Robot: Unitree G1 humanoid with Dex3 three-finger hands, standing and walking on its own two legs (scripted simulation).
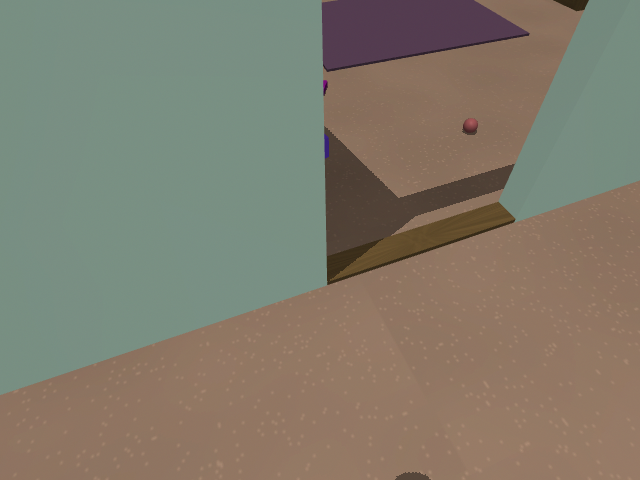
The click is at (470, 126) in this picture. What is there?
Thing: free ball
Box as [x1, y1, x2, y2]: [463, 118, 477, 132]
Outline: 476,120 472,118 467,119 463,124 464,130 467,132 473,131 477,127
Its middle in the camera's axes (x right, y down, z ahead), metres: +0.83 -0.65 +2.11
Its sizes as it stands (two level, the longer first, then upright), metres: 0.077 0.077 0.077
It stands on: the floor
